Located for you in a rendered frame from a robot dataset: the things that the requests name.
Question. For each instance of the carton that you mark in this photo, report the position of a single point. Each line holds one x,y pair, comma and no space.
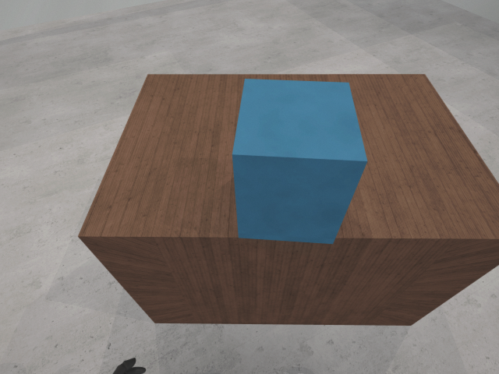
297,159

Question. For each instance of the robot left hand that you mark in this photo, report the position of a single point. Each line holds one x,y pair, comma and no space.
127,368

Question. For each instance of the pedestal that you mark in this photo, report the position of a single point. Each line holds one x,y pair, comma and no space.
422,225

